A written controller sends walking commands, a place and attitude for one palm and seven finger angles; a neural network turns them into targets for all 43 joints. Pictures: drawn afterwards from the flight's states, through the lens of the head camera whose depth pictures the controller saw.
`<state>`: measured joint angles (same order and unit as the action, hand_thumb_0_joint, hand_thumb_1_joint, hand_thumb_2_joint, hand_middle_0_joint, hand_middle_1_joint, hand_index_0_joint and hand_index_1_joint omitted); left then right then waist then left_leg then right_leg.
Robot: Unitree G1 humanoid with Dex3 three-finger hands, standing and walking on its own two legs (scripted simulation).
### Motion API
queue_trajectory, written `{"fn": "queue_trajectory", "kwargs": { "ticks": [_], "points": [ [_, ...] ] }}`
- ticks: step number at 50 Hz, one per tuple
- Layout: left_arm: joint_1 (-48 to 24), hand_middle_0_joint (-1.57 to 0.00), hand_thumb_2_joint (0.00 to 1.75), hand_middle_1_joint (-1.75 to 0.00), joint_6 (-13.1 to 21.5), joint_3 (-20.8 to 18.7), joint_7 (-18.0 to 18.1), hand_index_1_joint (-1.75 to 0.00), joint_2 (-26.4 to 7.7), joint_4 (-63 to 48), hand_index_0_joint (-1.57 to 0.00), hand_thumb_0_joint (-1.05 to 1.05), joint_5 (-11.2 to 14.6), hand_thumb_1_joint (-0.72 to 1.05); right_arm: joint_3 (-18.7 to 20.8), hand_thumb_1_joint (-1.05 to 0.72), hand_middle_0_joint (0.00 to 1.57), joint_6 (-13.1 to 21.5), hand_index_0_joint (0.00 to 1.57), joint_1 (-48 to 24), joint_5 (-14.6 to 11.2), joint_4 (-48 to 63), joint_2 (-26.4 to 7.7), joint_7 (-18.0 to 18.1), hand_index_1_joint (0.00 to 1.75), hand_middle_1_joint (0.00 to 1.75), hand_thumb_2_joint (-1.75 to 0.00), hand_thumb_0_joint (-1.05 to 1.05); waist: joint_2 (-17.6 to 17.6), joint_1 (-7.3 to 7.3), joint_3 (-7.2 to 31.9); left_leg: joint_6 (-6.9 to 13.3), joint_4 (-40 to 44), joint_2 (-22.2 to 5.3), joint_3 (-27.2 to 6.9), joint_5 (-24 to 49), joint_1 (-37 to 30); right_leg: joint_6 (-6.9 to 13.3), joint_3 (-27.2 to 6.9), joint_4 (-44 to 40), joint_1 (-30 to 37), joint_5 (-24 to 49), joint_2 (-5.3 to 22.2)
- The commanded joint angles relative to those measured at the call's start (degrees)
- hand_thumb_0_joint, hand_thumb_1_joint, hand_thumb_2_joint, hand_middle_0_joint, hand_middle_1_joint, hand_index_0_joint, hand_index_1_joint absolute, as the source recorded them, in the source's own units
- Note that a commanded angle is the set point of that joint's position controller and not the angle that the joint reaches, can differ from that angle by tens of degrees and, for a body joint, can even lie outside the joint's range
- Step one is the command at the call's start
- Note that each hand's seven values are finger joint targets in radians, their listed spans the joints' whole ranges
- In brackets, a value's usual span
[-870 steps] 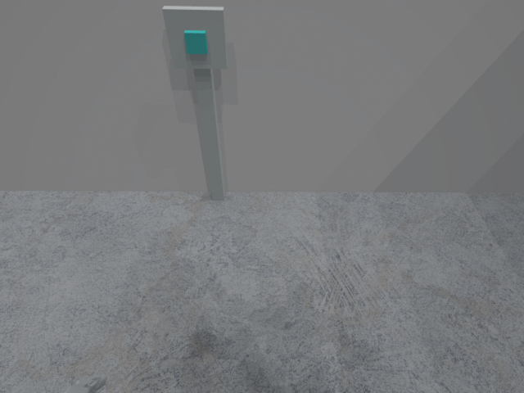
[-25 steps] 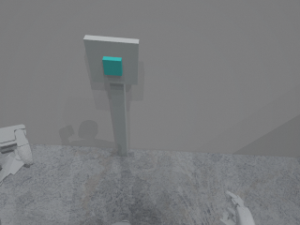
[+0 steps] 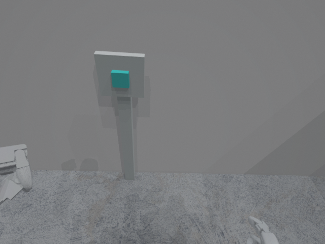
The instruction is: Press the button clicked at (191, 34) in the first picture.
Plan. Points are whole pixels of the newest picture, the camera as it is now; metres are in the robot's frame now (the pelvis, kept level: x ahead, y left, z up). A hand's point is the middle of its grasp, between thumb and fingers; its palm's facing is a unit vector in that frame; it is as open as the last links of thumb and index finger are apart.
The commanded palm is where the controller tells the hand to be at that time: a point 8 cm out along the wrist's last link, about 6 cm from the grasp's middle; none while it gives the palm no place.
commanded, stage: stop stepping back and stand still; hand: left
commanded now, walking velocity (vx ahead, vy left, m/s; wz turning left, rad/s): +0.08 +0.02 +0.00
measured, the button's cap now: (120, 78) +0.70 +0.20 +0.06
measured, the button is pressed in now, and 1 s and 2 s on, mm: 0 0 0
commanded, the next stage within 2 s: let the arm hang, fingers relaxed in 0.70 s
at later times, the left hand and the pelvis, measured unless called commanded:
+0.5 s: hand out of the picture +0.13 +0.34 +0.17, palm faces +0.51 -0.80 -0.30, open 3.1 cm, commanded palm +0.07 +0.35 +0.19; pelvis -0.05 +0.07 -0.01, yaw +3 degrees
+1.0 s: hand out of the picture +0.09 +0.27 -0.10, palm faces +0.06 -0.94 -0.33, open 3.0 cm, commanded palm none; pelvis -0.05 +0.06 -0.01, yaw +2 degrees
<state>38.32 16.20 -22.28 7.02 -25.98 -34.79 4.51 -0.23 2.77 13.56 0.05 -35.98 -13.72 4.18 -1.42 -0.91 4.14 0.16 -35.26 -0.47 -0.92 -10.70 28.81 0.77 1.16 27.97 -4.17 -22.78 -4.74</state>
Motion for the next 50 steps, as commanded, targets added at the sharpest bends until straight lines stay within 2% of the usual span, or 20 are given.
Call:
{"fn": "queue_trajectory", "kwargs": {
  "ticks": [1,6,9,12,14,15,19,22,23,24,25,27,30,33,37,39,40,43,46,50],
  "points": [
    [-11.24,-1.30,0.90,-1.50,-0.14,-2.09,1.48,-1.50,-6.32,-3.39,-1.30,0.00,-1.00,0.90,1.55,-0.90,0.20,3.40,0.20,-8.22,0.11,8.77,-5.70,1.78,0.30,0.30,-0.90,0.00,1.57,-1.29,-13.64,0.14,3.15,-2.51,-4.67,-3.25,-20.91,1.77,-3.55,-14.14,-34.26,-5.60,9.45],
    [-16.01,-1.30,0.90,-1.50,1.64,-5.59,1.54,-1.50,-8.43,-14.45,-1.30,0.00,-2.90,0.90,2.07,-0.90,0.20,6.29,0.20,-9.09,1.44,10.94,-7.85,1.76,0.30,0.30,-0.90,0.00,-19.91,1.38,-5.22,-0.75,39.57,-12.40,-24.33,-43.96,0.62,0.37,1.29,15.16,-3.71,-8.96,-5.61],
    [-8.00,-1.30,0.90,-1.50,0.56,-6.52,0.90,-1.50,-8.92,-21.17,-1.30,0.00,-1.77,0.90,2.88,-0.90,0.20,7.64,0.20,-6.33,1.61,11.45,-4.85,-0.69,0.30,0.30,-0.90,0.00,-15.32,3.57,8.69,-6.70,35.32,-9.39,-12.96,-28.72,-10.01,1.73,3.02,18.77,-0.29,-10.22,-5.59],
    [5.37,-1.30,0.90,-1.50,-1.34,-7.12,0.71,-1.50,-8.41,-22.43,-1.30,0.00,-0.72,0.90,3.07,-0.90,0.20,7.59,0.20,-4.59,1.06,11.73,-3.15,-2.22,0.30,0.30,-0.90,0.00,-9.89,3.52,16.11,-5.10,18.38,-2.03,1.62,-10.58,-19.29,2.63,5.35,-1.44,0.88,-8.41,-2.31],
    [5.26,-1.30,0.90,-1.50,-3.94,-7.61,0.84,-1.50,-8.05,-21.21,-1.30,0.00,-0.45,0.90,4.10,-0.90,0.20,4.55,0.20,-5.38,0.05,9.60,-4.07,-2.01,0.30,0.30,-0.90,0.00,12.52,1.11,6.53,-4.41,-19.88,2.91,2.57,-7.02,-20.07,8.76,-11.24,-16.53,-24.70,-8.56,16.45],
    [3.38,-1.30,0.90,-1.50,-5.13,-8.46,1.28,-1.50,-6.76,-19.29,-1.30,0.00,0.55,0.90,4.32,-0.90,0.20,3.09,0.20,-4.55,0.26,7.95,-4.12,-1.73,0.30,0.30,-0.90,0.00,13.43,0.13,3.63,-3.01,-30.57,2.90,-0.61,-8.54,-13.86,12.77,-15.40,-19.24,-29.81,-10.08,22.01],
    [-9.83,-1.30,0.90,-1.50,-6.95,-5.10,1.91,-1.50,-4.79,-1.23,-1.30,0.00,-1.10,0.90,2.93,-0.90,0.20,2.14,0.20,-8.96,-0.62,8.55,-4.11,-0.06,0.30,0.30,-0.90,0.00,11.86,-1.66,-11.82,-0.11,-21.94,-4.33,-3.23,-10.90,-7.11,8.24,-10.24,-17.55,-33.79,-19.54,19.24],
    [-15.26,-1.30,0.90,-1.50,-5.77,-1.90,2.44,-1.50,-3.58,-0.30,-1.30,0.00,-2.52,0.90,1.02,-0.90,0.20,3.82,0.20,-8.29,-0.13,7.16,-4.50,1.77,0.30,0.30,-0.90,0.00,-1.34,-1.44,-16.71,1.71,7.38,-3.21,1.31,-14.76,-11.67,6.00,-4.51,-5.58,-27.20,-13.30,13.96],
    [-16.59,-1.30,0.90,-1.50,-4.63,-1.20,2.42,-1.50,-3.25,-3.02,-1.30,0.00,-2.54,0.90,0.80,-0.90,0.20,4.83,0.20,-5.94,-0.10,7.50,-5.10,1.83,0.30,0.30,-0.90,0.00,-13.27,-1.64,-14.91,2.80,17.12,-5.45,-4.74,-15.26,-13.70,4.08,-1.35,5.94,-24.33,-6.24,8.49],
    [-19.29,-1.30,0.90,-1.50,-2.83,-0.52,2.64,-1.50,-3.39,-9.50,-1.30,0.00,-3.06,0.90,1.00,-0.90,0.20,6.02,0.20,-4.39,0.10,8.76,-5.56,1.19,0.30,0.30,-0.90,0.00,-25.75,-1.42,-11.20,5.24,20.09,-14.94,-22.20,-9.79,-21.61,1.11,2.80,17.75,-31.23,-6.20,3.83],
    [-21.45,-1.30,0.90,-1.50,-0.84,-0.69,2.48,-1.50,-5.27,-15.58,-1.30,0.00,-3.45,0.90,0.79,-0.90,0.20,7.07,0.20,-4.19,0.76,9.95,-4.33,0.79,0.30,0.30,-0.90,0.00,-23.70,-1.51,-8.68,7.86,20.88,-20.27,-30.15,1.30,-26.25,0.21,0.69,25.42,-34.86,-8.81,3.67],
    [-14.99,-1.30,0.90,-1.50,-0.31,-2.89,1.37,-1.50,-8.17,-22.81,-1.30,0.00,-2.35,0.90,0.74,-0.90,0.20,8.71,0.20,-4.18,2.02,9.05,-2.77,-0.62,0.30,0.30,-0.90,0.00,-7.75,-0.48,-0.30,7.24,19.96,-19.44,-29.81,13.41,-26.02,-0.03,-3.48,30.28,-30.04,-6.38,4.79],
    [-3.21,-1.30,0.90,-1.50,-1.40,-4.75,1.79,-1.50,-8.02,-26.78,-1.30,0.00,-2.22,0.90,2.00,-0.90,0.20,10.61,0.20,-4.70,0.69,9.17,-4.07,-2.39,0.30,0.30,-0.90,0.00,-5.79,1.19,6.16,5.67,14.06,-14.40,-11.09,28.54,-27.93,-1.28,-0.11,21.25,-23.17,4.56,4.86],
    [6.03,-1.30,0.90,-1.50,-2.15,-6.94,2.21,-1.50,-6.46,-19.57,-1.30,0.00,-2.00,0.90,1.90,-0.90,0.20,9.45,0.20,-4.95,0.66,9.68,-3.57,-2.62,0.30,0.30,-0.90,0.00,-15.04,0.76,2.31,3.78,16.69,-11.90,-3.65,21.95,-17.59,-1.72,3.69,15.65,-15.63,6.47,3.83],
    [3.58,-1.30,0.90,-1.50,-2.39,-8.20,2.77,-1.50,-5.57,-9.36,-1.30,0.00,-1.41,0.90,2.17,-0.90,0.20,6.81,0.20,-4.58,0.32,9.46,-4.05,-0.90,0.30,0.30,-0.90,0.00,-9.97,-0.10,-2.01,3.92,17.38,-12.32,-1.80,6.45,-8.91,-1.96,5.71,5.41,-6.51,6.74,3.16],
    [0.03,-1.30,0.90,-1.50,-2.13,-8.22,2.90,-1.50,-5.85,-5.28,-1.30,0.00,-1.57,0.90,2.32,-0.90,0.20,6.16,0.20,-5.03,-0.08,9.07,-4.26,-0.27,0.30,0.30,-0.90,0.00,-5.06,-0.28,-2.80,2.98,15.44,-10.87,-1.53,-2.15,-5.72,-1.67,4.44,-1.92,-0.86,8.39,4.12],
    [-5.21,-1.30,0.90,-1.50,-9.78,16.96,-5.56,-1.50,4.91,35.97,-1.30,0.00,-6.53,0.90,5.84,-0.90,0.20,9.38,0.20,-6.22,-0.14,-2.72,-10.06,-5.13,0.30,0.30,-0.90,0.00,1.09,-0.51,-1.71,0.42,-0.79,-7.37,2.24,3.49,-7.04,1.90,-3.93,2.28,-7.93,26.23,15.33],
    [-12.04,-1.19,0.90,-1.38,-16.02,15.84,-7.83,-1.38,4.63,39.92,-1.19,0.00,-6.75,0.90,3.16,-0.90,0.20,0.15,0.20,1.70,-0.61,-0.81,-3.76,-5.15,0.30,0.30,-0.90,0.00,11.09,-2.60,-0.51,-0.12,-2.76,-2.72,1.53,-1.70,-12.79,4.22,-3.01,2.24,-18.12,24.75,18.07],
    [-15.24,-1.08,0.90,-1.26,-15.87,16.99,-7.13,-1.26,5.63,50.30,-1.08,0.00,-7.07,0.90,3.16,-0.90,0.20,-1.85,0.20,-1.07,1.34,-0.59,-4.67,-4.47,0.30,0.30,-0.90,0.00,24.41,0.32,0.03,0.95,-6.91,-0.66,1.92,-6.34,-6.62,5.64,-4.40,0.51,-10.01,31.22,17.35],
    [-20.94,-0.93,0.90,-1.10,-16.63,18.09,-6.17,-1.10,4.48,64.24,-0.93,0.00,-6.57,0.90,2.99,-0.90,0.20,-3.12,0.20,0.12,1.69,-5.07,-3.89,-3.73,0.30,0.30,-0.90,0.00,13.95,-0.39,-0.81,0.88,-0.28,-1.30,0.73,-4.96,-11.35,5.67,-3.51,1.03,-8.42,32.53,17.32]
  ]
}}
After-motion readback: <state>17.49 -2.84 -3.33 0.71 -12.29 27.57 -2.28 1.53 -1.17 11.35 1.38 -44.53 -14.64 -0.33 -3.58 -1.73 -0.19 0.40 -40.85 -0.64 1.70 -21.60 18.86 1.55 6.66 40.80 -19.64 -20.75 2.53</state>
